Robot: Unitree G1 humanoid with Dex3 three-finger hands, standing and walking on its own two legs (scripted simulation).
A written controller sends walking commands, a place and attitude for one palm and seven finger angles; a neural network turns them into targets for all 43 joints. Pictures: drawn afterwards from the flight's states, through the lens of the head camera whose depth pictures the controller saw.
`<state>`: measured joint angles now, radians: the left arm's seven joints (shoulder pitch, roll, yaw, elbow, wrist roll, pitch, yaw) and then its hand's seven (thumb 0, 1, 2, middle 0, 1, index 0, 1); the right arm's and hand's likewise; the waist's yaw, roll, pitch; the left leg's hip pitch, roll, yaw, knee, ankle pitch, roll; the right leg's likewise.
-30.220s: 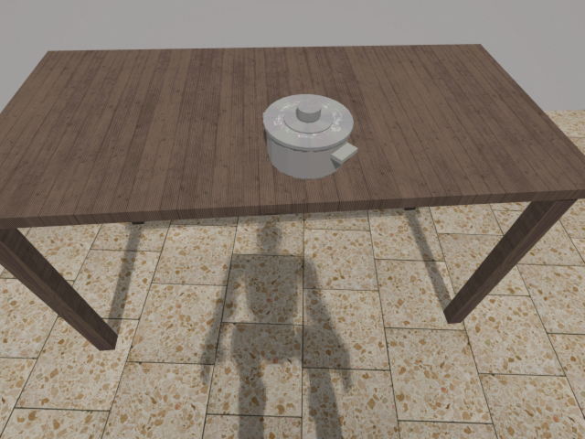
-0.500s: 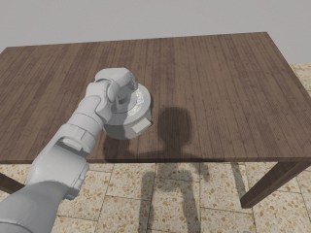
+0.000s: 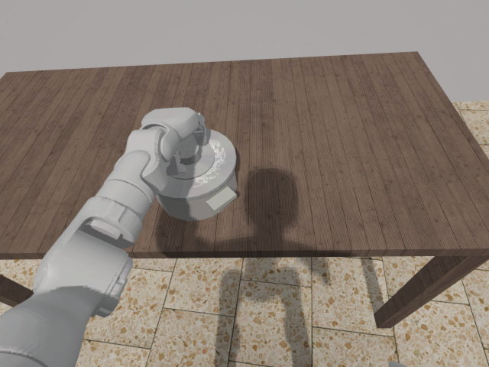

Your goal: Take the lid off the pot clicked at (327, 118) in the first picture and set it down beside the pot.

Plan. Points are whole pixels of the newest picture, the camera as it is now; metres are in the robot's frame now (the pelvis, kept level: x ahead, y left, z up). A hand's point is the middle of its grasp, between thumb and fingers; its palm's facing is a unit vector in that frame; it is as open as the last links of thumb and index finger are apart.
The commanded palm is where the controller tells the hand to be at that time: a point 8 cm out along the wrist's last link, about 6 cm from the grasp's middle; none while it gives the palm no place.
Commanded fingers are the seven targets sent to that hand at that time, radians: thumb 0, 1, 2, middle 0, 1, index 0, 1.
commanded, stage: close the fingers and squeeze the knob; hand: left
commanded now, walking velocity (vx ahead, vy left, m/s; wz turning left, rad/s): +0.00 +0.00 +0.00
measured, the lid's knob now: (187, 152) +0.48 +0.10 +0.07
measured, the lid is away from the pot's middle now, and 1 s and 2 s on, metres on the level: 0.00 0.00 0.00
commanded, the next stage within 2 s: lift the lid straight up in 1.12 s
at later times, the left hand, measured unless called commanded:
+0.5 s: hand (178, 153) +0.45 +0.10 +0.10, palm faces -0.36 +0.00 -0.93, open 8.1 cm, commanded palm +0.45 +0.10 +0.16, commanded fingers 0.00 0.36 0.81 -0.75 -1.03 -0.73 -1.02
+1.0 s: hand (180, 153) +0.45 +0.10 +0.10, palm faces -0.36 -0.01 -0.93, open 8.0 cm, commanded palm +0.45 +0.11 +0.16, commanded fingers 0.00 0.53 0.97 -0.86 -1.07 -0.77 -1.02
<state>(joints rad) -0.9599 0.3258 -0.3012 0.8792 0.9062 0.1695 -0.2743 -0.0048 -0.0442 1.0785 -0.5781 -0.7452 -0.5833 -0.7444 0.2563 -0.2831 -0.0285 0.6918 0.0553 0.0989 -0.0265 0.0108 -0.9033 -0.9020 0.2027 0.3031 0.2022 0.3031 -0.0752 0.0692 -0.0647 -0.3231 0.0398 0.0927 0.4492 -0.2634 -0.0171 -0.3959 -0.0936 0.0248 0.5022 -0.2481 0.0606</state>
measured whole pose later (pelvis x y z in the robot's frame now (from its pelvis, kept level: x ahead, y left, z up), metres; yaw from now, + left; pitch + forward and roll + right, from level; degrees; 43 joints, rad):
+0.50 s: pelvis +0.00 +0.00 +0.00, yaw +0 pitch +8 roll +1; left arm -0.97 0.31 -0.31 0.89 0.90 0.19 -0.27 0.02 0.18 0.88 -0.69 -1.00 -0.60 -0.94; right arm 0.25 -0.27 -0.02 0.70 0.05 0.10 -0.02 0.01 -0.90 -0.90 0.20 0.30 0.20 0.30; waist -0.07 0.08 -0.07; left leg -0.33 0.03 0.09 0.45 -0.26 -0.01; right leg -0.40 -0.10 0.03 0.51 -0.25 0.06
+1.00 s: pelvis -0.01 +0.00 +0.00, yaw +0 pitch +8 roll +1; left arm -0.99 0.31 -0.30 0.92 0.91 0.18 -0.27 0.02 0.19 0.83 -0.70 -1.00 -0.62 -0.94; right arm 0.25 -0.28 -0.02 0.70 0.06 0.10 -0.03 0.01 -0.90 -0.90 0.20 0.30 0.20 0.30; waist -0.08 0.07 -0.06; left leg -0.33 0.04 0.09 0.45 -0.26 -0.02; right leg -0.40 -0.09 0.02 0.51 -0.24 0.06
